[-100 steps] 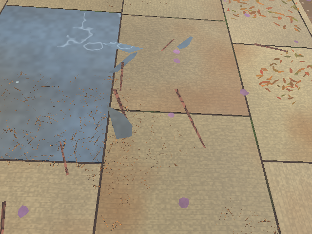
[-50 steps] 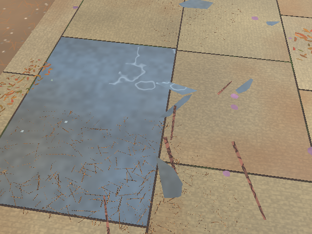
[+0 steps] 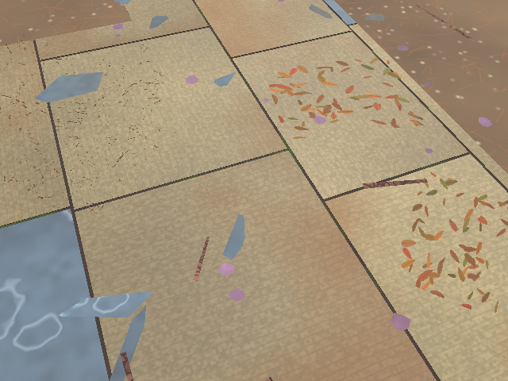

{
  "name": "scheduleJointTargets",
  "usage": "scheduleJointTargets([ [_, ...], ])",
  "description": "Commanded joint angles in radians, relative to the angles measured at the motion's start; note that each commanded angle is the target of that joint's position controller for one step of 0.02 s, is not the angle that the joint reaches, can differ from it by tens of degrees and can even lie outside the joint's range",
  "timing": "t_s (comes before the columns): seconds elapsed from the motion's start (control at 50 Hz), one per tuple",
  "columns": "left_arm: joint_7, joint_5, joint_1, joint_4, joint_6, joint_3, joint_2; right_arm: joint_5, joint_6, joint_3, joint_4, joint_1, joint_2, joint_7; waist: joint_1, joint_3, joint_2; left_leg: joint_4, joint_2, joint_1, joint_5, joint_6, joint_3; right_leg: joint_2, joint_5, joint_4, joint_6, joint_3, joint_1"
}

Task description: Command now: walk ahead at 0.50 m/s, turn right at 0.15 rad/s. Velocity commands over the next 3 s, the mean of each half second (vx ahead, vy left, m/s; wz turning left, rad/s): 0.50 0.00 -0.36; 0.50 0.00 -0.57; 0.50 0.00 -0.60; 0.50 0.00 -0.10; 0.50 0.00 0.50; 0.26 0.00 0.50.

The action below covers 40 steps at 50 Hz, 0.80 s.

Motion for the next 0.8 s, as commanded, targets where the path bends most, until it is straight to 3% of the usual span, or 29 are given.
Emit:
scheduleJointTargets([
  [0.02, -0.006, 0.006, -0.064, -0.087, -0.020, -0.001, 0.027, 0.010, -0.012, -0.036, -0.054, -0.036, -0.168, -0.009, 0.010, -0.009, 0.120, -0.191, 0.265, 0.084, 0.190, 0.182, -0.229, -0.047, 0.114, -0.165, 0.017, 0.003, -0.107],
  [0.12, -0.027, -0.010, -0.196, -0.109, -0.028, -0.009, 0.023, 0.015, 0.002, -0.038, -0.012, 0.024, -0.198, -0.012, -0.042, 0.009, 0.123, -0.196, 0.252, 0.102, 0.215, 0.141, -0.103, -0.013, 0.336, -0.402, 0.013, -0.042, -0.017],
  [0.2, -0.045, -0.017, -0.262, -0.147, -0.022, -0.003, 0.042, 0.018, 0.018, -0.042, 0.025, 0.058, -0.207, -0.015, -0.040, 0.038, 0.121, -0.155, 0.310, 0.220, 0.284, 0.112, -0.063, 0.006, 0.252, -0.459, -0.040, -0.041, -0.036],
  [0.24, -0.050, -0.007, -0.207, -0.144, -0.020, 0.013, 0.071, 0.021, 0.029, -0.049, 0.022, 0.036, -0.229, -0.023, 0.009, -0.005, 0.133, -0.043, 0.307, 0.254, 0.566, 0.085, -0.013, 0.050, 0.180, -0.481, -0.078, -0.085, 0.071],
  [0.26, -0.047, -0.003, -0.097, -0.117, -0.018, 0.033, 0.100, 0.022, 0.037, -0.049, 0.017, 0.019, -0.233, -0.030, 0.075, -0.073, 0.123, 0.103, 0.280, 0.233, 0.728, 0.061, 0.035, 0.087, 0.199, -0.516, -0.105, -0.116, 0.232],
  [0.28, -0.038, -0.005, 0.058, -0.075, -0.012, 0.062, 0.154, 0.011, 0.039, -0.042, 0.002, 0.021, -0.218, -0.040, 0.140, -0.162, 0.099, 0.309, 0.242, 0.115, 0.715, 0.025, 0.079, 0.082, 0.226, -0.516, -0.139, -0.075, 0.473],
  [0.3, -0.025, 0.002, 0.194, -0.063, -0.005, 0.091, 0.269, -0.017, 0.024, -0.012, -0.052, 0.072, -0.145, -0.040, 0.152, -0.302, -0.091, 0.699, 0.139, -0.261, 0.318, -0.037, 0.112, -0.161, 0.206, -0.505, -0.275, 0.326, 0.865],
  [0.32, -0.028, -0.020, 0.205, -0.059, -0.006, 0.082, 0.253, -0.020, -0.004, 0.008, -0.056, 0.080, -0.103, -0.028, 0.131, -0.406, -0.215, 0.933, 0.001, -0.508, -0.358, -0.065, -0.030, -0.290, 0.046, -0.681, -0.391, 0.737, 1.002],
  [0.34, -0.029, -0.014, 0.184, -0.060, -0.009, 0.060, 0.185, 0.015, -0.029, -0.014, -0.073, 0.007, -0.189, -0.013, 0.155, -0.305, -0.133, 0.992, 0.065, -0.620, -0.326, -0.048, -0.119, -0.264, -0.036, -0.716, -0.345, 0.661, 0.937],
  [0.36, -0.027, -0.006, 0.133, -0.067, -0.012, 0.053, 0.158, 0.032, -0.042, -0.012, -0.097, -0.068, -0.191, -0.008, 0.141, -0.189, -0.072, 0.955, 0.103, -0.630, -0.244, -0.034, -0.101, -0.222, 0.018, -0.726, -0.312, 0.528, 0.802],
  [0.38, -0.027, -0.001, 0.078, -0.072, -0.014, 0.047, 0.142, 0.015, -0.045, -0.010, -0.102, -0.095, -0.180, -0.012, 0.102, -0.111, 0.014, 0.868, 0.135, -0.589, -0.182, -0.038, -0.095, -0.182, 0.119, -0.745, -0.289, 0.437, 0.654],
  [0.4, -0.026, 0.006, 0.034, -0.082, -0.016, 0.039, 0.119, -0.007, -0.039, -0.018, -0.101, -0.098, -0.186, -0.017, 0.068, -0.079, 0.017, 0.793, 0.160, -0.525, -0.141, -0.047, -0.098, -0.149, 0.214, -0.766, -0.274, 0.374, 0.550],
  [0.44, -0.021, 0.008, 0.001, -0.093, -0.017, 0.039, 0.116, -0.017, -0.020, -0.019, -0.106, -0.077, -0.168, -0.018, 0.028, -0.064, -0.016, 0.732, 0.165, -0.452, -0.111, -0.072, -0.093, -0.120, 0.301, -0.805, -0.285, 0.338, 0.439],
  [0.48, -0.010, 0.003, 0.015, -0.080, -0.022, 0.044, 0.132, -0.020, -0.005, -0.014, -0.114, -0.098, -0.147, -0.021, 0.023, -0.046, -0.012, 0.655, 0.154, -0.442, -0.059, -0.102, -0.076, -0.101, 0.354, -0.822, -0.293, 0.285, 0.367],
  [0.58, 0.013, -0.010, 0.101, -0.034, -0.012, 0.056, 0.163, -0.016, -0.010, 0.006, -0.168, -0.307, -0.096, -0.013, 0.095, -0.008, -0.012, 0.293, 0.087, -0.350, 0.259, -0.118, -0.067, -0.027, 0.288, -0.803, -0.220, 0.209, 0.289],
  [0.64, 0.016, -0.019, 0.158, -0.006, -0.004, 0.058, 0.167, 0.000, -0.018, 0.001, -0.193, -0.379, -0.113, -0.002, 0.119, -0.005, -0.021, 0.200, 0.060, -0.309, 0.288, -0.107, -0.086, -0.050, 0.231, -0.762, -0.204, 0.272, 0.334],
  [0.68, 0.020, -0.021, 0.174, 0.005, 0.004, 0.056, 0.156, 0.003, -0.024, -0.009, -0.200, -0.388, -0.136, 0.003, 0.113, -0.010, -0.032, 0.148, 0.054, -0.301, 0.227, -0.089, -0.108, -0.071, 0.215, -0.700, -0.192, 0.332, 0.411],
  [0.72, 0.022, -0.017, 0.165, 0.007, 0.014, 0.059, 0.158, 0.005, -0.031, -0.020, -0.194, -0.349, -0.155, 0.004, 0.087, -0.019, -0.065, 0.126, 0.048, -0.242, 0.130, -0.060, -0.102, -0.083, 0.257, -0.638, -0.177, 0.378, 0.452],
  [0.74, 0.021, -0.015, 0.152, 0.004, 0.018, 0.055, 0.143, 0.003, -0.035, -0.031, -0.176, -0.277, -0.168, -0.001, 0.047, -0.047, -0.070, 0.084, 0.045, -0.135, 0.128, -0.035, -0.082, -0.058, 0.299, -0.581, -0.159, 0.372, 0.441],
  [0.76, 0.017, -0.009, 0.143, -0.006, 0.016, 0.039, 0.102, -0.009, -0.040, -0.046, -0.160, -0.166, -0.200, -0.009, -0.008, -0.141, -0.049, 0.092, 0.110, 0.068, 0.129, 0.012, -0.121, -0.006, 0.316, -0.424, -0.127, 0.328, 0.388],
  [0.78, 0.017, 0.013, 0.162, -0.027, 0.013, 0.018, 0.044, -0.015, -0.036, -0.061, -0.147, -0.003, -0.261, -0.019, -0.059, -0.297, 0.086, 0.120, 0.295, 0.346, 0.110, 0.072, -0.306, 0.073, 0.078, -0.133, -0.084, 0.223, 0.239],
  [0.8, 0.015, -0.025, 0.302, -0.050, 0.003, 0.007, 0.021, -0.014, -0.020, -0.075, -0.107, 0.048, -0.306, -0.010, 0.011, -0.380, 0.424, 0.018, 0.487, 0.587, -0.137, 0.228, -0.776, 0.164, -0.323, 0.149, -0.030, 0.129, -0.112],
])
Next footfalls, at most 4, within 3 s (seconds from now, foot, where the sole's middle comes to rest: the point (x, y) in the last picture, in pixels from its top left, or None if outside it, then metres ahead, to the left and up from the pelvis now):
0.28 right None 0.32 -0.15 -0.78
0.76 left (253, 325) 0.64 -0.02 -0.78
1.28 right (379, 287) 0.74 -0.39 -0.78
1.78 left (382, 195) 1.08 -0.48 -0.78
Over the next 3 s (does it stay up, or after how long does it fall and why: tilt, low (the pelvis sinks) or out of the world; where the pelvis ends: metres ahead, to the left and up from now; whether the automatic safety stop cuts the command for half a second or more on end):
stays up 1.36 -0.76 -0.01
